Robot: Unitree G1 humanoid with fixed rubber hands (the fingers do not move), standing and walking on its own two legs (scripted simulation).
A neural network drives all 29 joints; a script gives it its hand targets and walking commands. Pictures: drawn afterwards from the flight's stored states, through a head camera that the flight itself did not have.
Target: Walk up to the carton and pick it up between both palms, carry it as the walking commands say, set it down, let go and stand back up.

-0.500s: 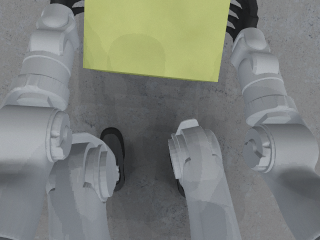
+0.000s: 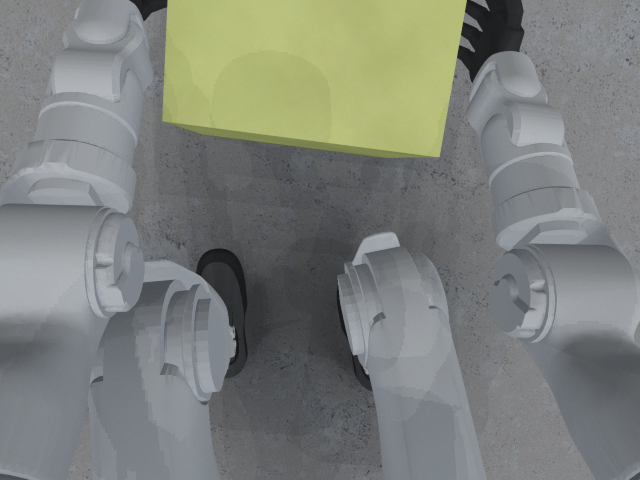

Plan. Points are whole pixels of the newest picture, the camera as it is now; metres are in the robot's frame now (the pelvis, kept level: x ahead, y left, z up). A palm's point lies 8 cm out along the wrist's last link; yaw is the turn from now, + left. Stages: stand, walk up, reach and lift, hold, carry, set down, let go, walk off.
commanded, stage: set down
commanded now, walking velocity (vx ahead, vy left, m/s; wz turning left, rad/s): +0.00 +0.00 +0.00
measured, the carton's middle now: (312, 32) +0.55 -0.03 -0.25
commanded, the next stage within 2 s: none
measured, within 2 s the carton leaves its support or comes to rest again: neither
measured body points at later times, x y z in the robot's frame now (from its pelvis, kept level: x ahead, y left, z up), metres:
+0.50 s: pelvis -0.01 +0.00 +0.00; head +0.36 +0.01 +0.25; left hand +0.56 +0.16 -0.19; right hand +0.51 -0.21 -0.18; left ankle +0.13 +0.12 -0.32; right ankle +0.08 -0.11 -0.32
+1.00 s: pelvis +0.00 +0.00 -0.01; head +0.37 +0.00 +0.25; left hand +0.56 +0.20 -0.19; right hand +0.50 -0.24 -0.18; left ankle +0.13 +0.12 -0.32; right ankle +0.08 -0.11 -0.32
